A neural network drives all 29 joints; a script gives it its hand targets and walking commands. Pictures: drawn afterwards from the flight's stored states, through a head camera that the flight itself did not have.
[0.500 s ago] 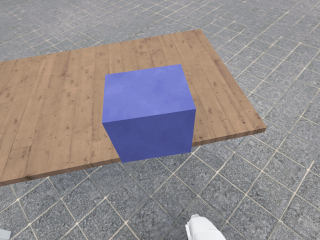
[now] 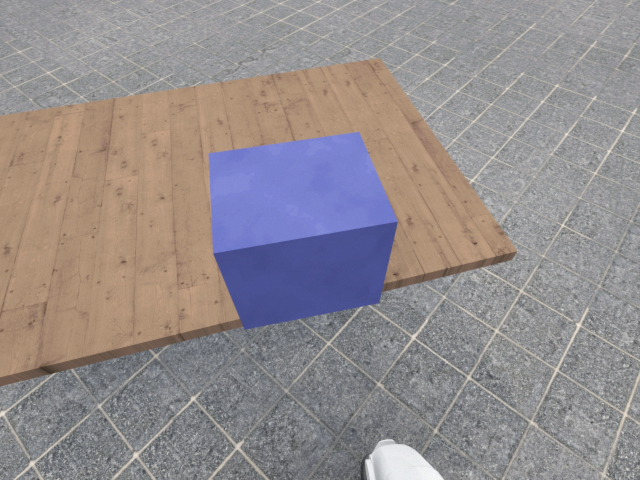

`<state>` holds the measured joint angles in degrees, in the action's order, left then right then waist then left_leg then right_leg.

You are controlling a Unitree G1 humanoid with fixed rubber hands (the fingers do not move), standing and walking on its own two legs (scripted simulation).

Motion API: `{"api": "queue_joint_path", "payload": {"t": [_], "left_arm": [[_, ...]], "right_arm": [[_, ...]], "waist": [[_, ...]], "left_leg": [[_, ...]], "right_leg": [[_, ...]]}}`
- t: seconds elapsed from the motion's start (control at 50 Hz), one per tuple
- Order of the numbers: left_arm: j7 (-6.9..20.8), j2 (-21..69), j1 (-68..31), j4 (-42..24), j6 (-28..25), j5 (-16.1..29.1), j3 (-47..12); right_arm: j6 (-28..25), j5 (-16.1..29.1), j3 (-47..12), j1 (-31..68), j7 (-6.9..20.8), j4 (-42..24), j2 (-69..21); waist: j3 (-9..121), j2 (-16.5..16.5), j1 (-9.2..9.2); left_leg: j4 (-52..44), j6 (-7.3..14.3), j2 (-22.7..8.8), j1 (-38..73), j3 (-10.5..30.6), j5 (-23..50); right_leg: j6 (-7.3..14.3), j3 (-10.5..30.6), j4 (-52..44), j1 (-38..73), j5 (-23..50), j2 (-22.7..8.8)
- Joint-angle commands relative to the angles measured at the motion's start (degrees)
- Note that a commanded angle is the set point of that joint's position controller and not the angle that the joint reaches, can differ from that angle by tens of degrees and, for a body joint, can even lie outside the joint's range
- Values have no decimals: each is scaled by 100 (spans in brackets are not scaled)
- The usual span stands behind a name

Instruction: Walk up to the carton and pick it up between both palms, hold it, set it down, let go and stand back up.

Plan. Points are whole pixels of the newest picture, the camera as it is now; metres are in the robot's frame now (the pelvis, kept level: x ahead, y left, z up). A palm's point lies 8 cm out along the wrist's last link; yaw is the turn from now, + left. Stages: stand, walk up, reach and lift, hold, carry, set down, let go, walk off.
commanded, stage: walk up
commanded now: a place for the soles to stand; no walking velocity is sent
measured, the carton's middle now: (300, 233) +0.41 +0.05 +0.05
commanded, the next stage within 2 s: none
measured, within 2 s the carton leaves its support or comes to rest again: neither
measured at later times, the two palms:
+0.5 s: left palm out of the picture +0.08 +0.24 -0.14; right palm out of the picture -0.01 -0.21 -0.12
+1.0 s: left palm out of the picture +0.06 +0.28 -0.15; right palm out of the picture +0.12 -0.23 -0.12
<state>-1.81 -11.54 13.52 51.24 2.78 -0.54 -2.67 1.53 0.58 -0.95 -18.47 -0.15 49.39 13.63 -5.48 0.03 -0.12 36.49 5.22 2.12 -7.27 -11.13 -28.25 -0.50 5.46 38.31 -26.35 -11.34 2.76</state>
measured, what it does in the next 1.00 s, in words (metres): steps on the spot: left foot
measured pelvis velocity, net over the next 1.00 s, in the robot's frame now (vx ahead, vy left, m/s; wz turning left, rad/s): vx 0.01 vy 0.00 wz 0.17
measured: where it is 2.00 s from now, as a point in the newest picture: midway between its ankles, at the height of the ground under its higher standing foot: outside the picture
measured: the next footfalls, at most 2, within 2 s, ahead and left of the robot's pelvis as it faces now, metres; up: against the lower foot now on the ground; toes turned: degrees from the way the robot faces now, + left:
left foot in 0.80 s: +0.07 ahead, +0.19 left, +0.00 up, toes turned +6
right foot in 1.04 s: +0.07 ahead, -0.13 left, +0.00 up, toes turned +9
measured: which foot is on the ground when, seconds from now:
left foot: down 0.00-0.60, up 0.62-0.78, down 0.80-1.00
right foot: down 0.00-0.84, up 0.86-1.00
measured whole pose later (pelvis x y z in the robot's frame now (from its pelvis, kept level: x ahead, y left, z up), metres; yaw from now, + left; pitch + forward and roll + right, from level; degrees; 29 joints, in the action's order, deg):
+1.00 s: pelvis +0.01 +0.00 -0.01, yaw +10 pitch -2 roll +0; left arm -1.0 -17.1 5.3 55.4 5.4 -1.4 1.8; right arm -0.6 -2.0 -0.1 -13.4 -3.2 47.4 10.3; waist -7.5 3.4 -1.2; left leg 42.9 -5.3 -3.0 -23.3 6.5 -18.4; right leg -1.9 -2.0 55.4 -24.1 -29.6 -1.9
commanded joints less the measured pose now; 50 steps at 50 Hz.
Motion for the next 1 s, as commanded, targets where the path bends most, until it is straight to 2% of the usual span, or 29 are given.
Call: {"api": "queue_joint_path", "payload": {"t": [0.0,0.06,0.1,0.16,0.18,0.22,0.26,0.3,0.32,0.34,0.4,0.44,0.48,0.54,0.56,0.58,0.6,0.64,0.66,0.68,0.74,0.76,0.78,0.8,0.82,0.84,0.86,0.9,0.98], "left_arm": [[28,-477,-499,-511,-317,-69,145],[55,-396,-611,-343,-452,-67,138],[43,-315,-496,-247,-453,-64,92],[35,-515,81,23,-405,-135,195],[0,-734,446,173,-351,-97,264],[-71,-866,501,298,-243,-111,310],[-112,-881,-1,228,-185,-104,273],[-12,-674,-750,109,-144,-59,148],[46,-550,-1085,75,-186,-53,51],[95,-377,-1330,62,-246,-56,25],[63,-278,-1689,56,-350,-89,22],[43,-275,-1415,205,-365,-92,85],[11,-236,-1064,298,-388,-83,92],[-104,-692,352,806,-420,-71,260],[-137,-968,872,897,-367,-92,358],[-177,-1133,732,849,-299,-39,408],[-219,-1076,341,752,-248,-20,461],[-243,-1019,-637,409,-294,7,458],[-225,-1023,-1013,253,-348,58,479],[-207,-1047,-1202,188,-361,31,446],[-18,-1113,-1315,129,-203,-90,442],[33,-1058,-1300,116,-108,-73,465],[29,-824,-1221,100,1,-75,398],[51,-603,-892,35,129,6,310],[53,-699,-837,149,247,-37,338],[63,-757,-843,151,326,-75,424],[66,-774,-874,65,330,-104,454],[46,-777,-905,-46,202,-97,471],[125,-586,-413,-75,7,-95,497]], "right_arm": [[-206,7,155,-282,-111,-89,778],[-235,26,230,-899,-162,206,980],[-240,13,200,-1206,-153,339,774],[-287,-16,138,-928,-163,188,575],[-277,0,151,-842,-145,132,667],[-233,-60,157,-1018,-102,100,612],[-182,-167,174,-1293,-97,104,470],[-194,-174,100,-1641,-86,256,233],[-226,-138,110,-1561,-118,316,255],[-290,-104,145,-1410,-150,258,377],[-379,-9,239,-1714,-191,461,665],[-347,-50,255,-1842,-238,638,653],[-306,-37,252,-1668,-292,591,666],[-337,14,205,-992,-272,349,601],[-320,61,174,-1130,-273,336,395],[-236,-16,168,-1022,-265,291,290],[-158,-134,241,-874,-271,183,438],[-128,-211,359,-630,-187,80,370],[-136,-190,368,-675,-138,87,248],[-164,-169,288,-847,-91,180,14],[-353,-207,261,-1201,-112,336,-88],[-362,-261,325,-1125,-166,258,95],[-369,-278,427,-946,-218,79,409],[-346,-242,538,-530,-269,-222,1012],[-334,-149,596,-351,-328,-361,1311],[-333,-191,649,-118,-399,-451,1338],[-321,-239,610,10,-427,-467,1198],[-324,-232,557,213,-416,-586,1256],[-285,-319,534,544,-360,-573,1193]], "waist": [[-86,-357,-83],[208,-510,-335],[259,-764,-298],[573,-481,118],[677,-502,356],[729,-431,412],[244,-157,214],[-157,-176,-133],[-585,-411,-237],[-624,-66,-290],[-283,-289,-459],[-208,-592,-459],[-78,-480,-252],[734,-289,533],[1347,-55,717],[1145,630,661],[643,576,617],[206,649,19],[-86,886,-175],[47,779,-285],[577,358,-322],[478,36,-376],[401,-430,-343],[327,-1198,-155],[154,-1389,-378],[-169,-1387,-365],[-174,-1236,-292],[189,-1401,-198],[969,-1408,-36]], "left_leg": [[-1980,-371,-1834,147,1404,4258],[-1160,-625,-1569,674,820,6785],[-997,-722,-1427,263,815,6238],[-340,-794,-1242,-1108,917,5055],[-122,-888,-1113,-1578,915,4443],[198,-1115,-732,-1734,1134,2895],[-406,-967,-712,-1525,1488,1049],[-1741,-635,-860,-1023,1822,147],[-2168,-572,-1156,-796,2099,774],[-2052,-501,-1498,-427,2182,2429],[-1636,-587,-1731,418,1868,6619],[-1295,-698,-1664,851,1637,7497],[-882,-571,-1429,461,1429,7383],[683,-897,-999,-1230,1127,6050],[1801,-1139,-462,-1615,1048,3784],[2537,-1131,-187,-2084,1136,-150],[2992,-950,-489,-2239,1813,-1387],[2986,-721,-796,-1701,2397,-1228],[2432,-673,-848,-1644,2541,-1119],[1667,-616,-721,-1240,1921,-475],[-196,-683,-182,-342,719,1771],[-499,-690,-160,-462,844,1974],[-815,-558,-567,-735,1529,2282],[-1305,-38,-1419,-1185,2961,2327],[-1680,606,-2081,-1700,3925,2147],[-1813,952,-2428,-2229,4376,1424],[-1759,981,-2358,-2031,4307,1267],[-1368,734,-2076,-1456,3732,2514],[-649,291,-1674,-929,2973,3737]], "right_leg": [[81,-327,-433,-140,-71,-362],[174,-733,-324,168,507,-274],[309,-777,-458,729,729,-391],[692,-357,-305,2327,1665,-842],[861,-128,-265,2700,1696,-1010],[1271,610,-584,2495,927,-1610],[1180,812,-852,1530,-567,-1726],[606,123,-705,724,-766,-1155],[341,-484,-275,182,-19,-816],[177,-900,-250,-77,56,-575],[182,-1120,9,-111,-512,-599],[173,-1276,131,-200,-787,-429],[269,-1250,-349,584,-197,-422],[852,-562,-674,3150,2434,-1195],[1605,583,-923,3709,2894,-2161],[2072,1574,-1422,3286,2232,-2837],[2153,2003,-1853,2350,374,-3102],[1582,1112,-2352,820,-1087,-2910],[1392,716,-2393,574,-920,-2773],[1162,-93,-2347,522,-729,-2254],[807,-1037,-784,451,-222,-1404],[599,-1189,-320,485,-435,-1236],[276,-1412,239,353,-677,-905],[-3,-1448,654,195,-1647,-420],[-127,-952,1762,209,-2321,-501],[-199,-590,2436,281,-2255,-633],[-142,-434,2539,139,-2278,-723],[-154,-322,2407,-33,-1947,-753],[-58,-526,651,836,-1602,-602]]}}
